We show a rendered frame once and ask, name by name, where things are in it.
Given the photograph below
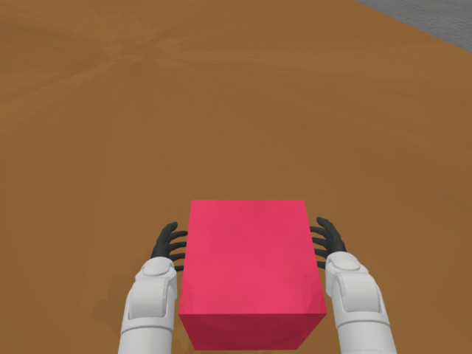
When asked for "carton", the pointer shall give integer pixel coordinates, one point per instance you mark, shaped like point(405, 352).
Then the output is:
point(250, 280)

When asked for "left robot forearm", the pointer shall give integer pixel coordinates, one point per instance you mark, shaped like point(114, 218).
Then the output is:
point(148, 320)

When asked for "right robot forearm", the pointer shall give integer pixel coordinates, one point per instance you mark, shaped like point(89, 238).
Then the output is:
point(360, 314)

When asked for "robot left hand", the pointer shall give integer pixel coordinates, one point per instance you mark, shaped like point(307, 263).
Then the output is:
point(163, 248)

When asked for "robot right hand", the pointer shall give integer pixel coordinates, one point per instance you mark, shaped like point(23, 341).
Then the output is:
point(333, 242)

